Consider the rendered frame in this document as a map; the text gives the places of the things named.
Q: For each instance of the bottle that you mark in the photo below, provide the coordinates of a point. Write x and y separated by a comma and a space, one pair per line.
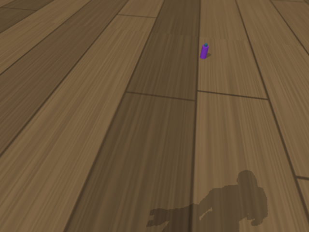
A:
204, 51

